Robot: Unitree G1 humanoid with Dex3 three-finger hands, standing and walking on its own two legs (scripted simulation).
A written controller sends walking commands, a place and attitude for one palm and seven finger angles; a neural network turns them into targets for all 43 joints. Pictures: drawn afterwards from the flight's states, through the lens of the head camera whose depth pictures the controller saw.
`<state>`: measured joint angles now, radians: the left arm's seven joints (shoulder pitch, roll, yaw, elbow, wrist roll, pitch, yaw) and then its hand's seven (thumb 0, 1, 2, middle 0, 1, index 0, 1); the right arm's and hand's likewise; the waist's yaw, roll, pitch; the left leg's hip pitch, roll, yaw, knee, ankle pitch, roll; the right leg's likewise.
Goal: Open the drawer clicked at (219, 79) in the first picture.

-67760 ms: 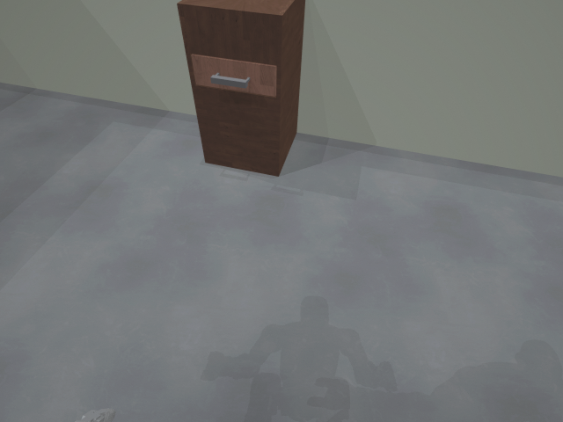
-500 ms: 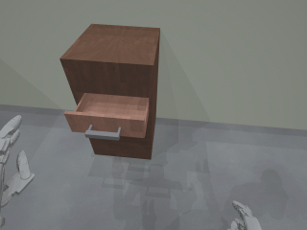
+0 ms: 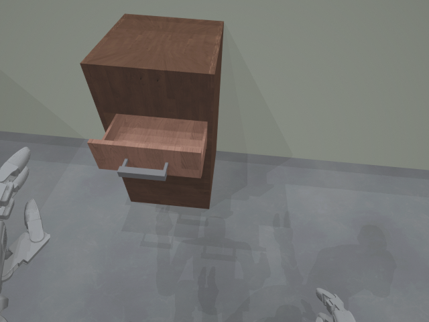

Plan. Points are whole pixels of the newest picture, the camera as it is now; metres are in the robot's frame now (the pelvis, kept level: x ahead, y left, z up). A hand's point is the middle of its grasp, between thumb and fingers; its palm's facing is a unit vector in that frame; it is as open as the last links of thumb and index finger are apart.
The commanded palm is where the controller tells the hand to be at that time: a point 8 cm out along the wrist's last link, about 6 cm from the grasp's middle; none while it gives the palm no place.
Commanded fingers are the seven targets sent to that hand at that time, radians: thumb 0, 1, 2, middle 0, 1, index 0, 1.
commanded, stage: stop stepping back and stand still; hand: left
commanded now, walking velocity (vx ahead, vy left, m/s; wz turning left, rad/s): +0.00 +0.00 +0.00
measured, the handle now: (144, 168) +0.63 +0.25 -0.22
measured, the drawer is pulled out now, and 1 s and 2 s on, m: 0.16 0.16 0.16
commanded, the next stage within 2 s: let the arm hang, fingers relaxed in 0.58 s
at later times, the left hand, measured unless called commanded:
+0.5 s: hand (34, 223) +0.22 +0.25 +0.16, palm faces +0.37 -0.81 -0.45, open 7.4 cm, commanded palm +0.16 +0.29 +0.18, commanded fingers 0.00 0.90 0.90 -0.20 -0.30 -0.20 -0.30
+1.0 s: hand out of the picture +0.07 +0.19 -0.17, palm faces -0.07 -0.98 -0.17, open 7.4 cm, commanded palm none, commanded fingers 0.00 0.90 0.90 -0.20 -0.30 -0.20 -0.30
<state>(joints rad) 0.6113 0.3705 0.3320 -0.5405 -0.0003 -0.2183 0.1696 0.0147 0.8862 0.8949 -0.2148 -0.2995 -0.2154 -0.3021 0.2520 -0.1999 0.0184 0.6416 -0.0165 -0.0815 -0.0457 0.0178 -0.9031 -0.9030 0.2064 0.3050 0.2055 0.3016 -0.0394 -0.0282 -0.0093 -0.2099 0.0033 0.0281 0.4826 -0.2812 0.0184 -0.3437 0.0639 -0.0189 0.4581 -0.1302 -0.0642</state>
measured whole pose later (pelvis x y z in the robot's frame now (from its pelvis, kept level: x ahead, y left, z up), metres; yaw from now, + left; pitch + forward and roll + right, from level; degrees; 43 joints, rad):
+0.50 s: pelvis +0.03 +0.01 +0.00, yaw +1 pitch +1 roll -1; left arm 0.64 0.38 0.34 -0.53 -0.03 -0.21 0.16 0.02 0.89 0.89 -0.22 -0.30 -0.22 -0.30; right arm 0.19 -0.19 0.02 0.60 0.00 -0.09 -0.06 0.02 -0.90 -0.90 0.20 0.30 0.20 0.30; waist -0.01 0.00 -0.01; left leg -0.16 0.01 0.01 0.47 -0.33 0.01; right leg -0.28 0.07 -0.03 0.44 -0.18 -0.06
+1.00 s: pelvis +0.00 +0.02 +0.00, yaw +0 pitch -2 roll +1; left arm 0.26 0.21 -0.02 0.81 0.03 0.06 0.00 0.01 0.91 0.89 -0.21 -0.30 -0.21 -0.30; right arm 0.23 -0.26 -0.01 0.88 -0.02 0.01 -0.01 0.01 -0.91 -0.90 0.20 0.30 0.20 0.30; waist -0.03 -0.06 0.10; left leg -0.18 -0.03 0.04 0.53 -0.32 0.02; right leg -0.33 0.03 0.00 0.54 -0.18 -0.05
